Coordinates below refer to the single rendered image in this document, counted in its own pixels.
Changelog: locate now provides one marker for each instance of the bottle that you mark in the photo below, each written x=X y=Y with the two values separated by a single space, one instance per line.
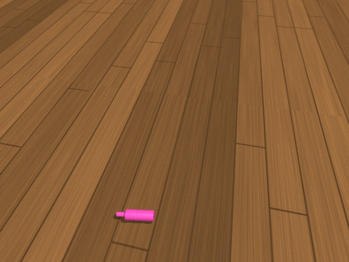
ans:
x=137 y=215

